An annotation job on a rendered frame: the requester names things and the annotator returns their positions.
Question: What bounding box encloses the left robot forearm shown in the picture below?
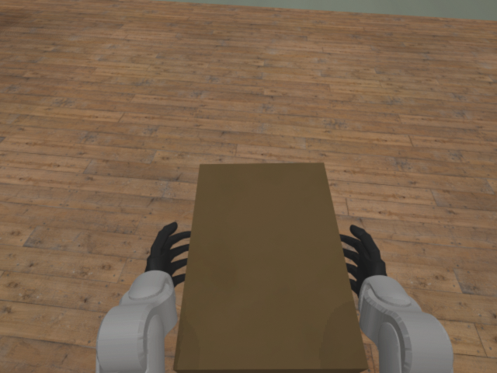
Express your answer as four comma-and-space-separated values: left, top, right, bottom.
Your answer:
96, 270, 178, 373

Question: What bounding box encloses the robot right hand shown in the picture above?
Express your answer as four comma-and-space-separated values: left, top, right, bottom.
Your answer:
339, 225, 387, 298

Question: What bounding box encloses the robot left hand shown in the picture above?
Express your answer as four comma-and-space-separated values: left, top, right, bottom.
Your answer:
145, 222, 191, 287

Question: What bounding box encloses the right robot forearm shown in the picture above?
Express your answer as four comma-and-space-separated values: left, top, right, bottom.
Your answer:
358, 275, 454, 373

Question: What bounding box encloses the carton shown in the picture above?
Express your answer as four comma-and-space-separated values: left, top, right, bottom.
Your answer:
173, 162, 369, 373

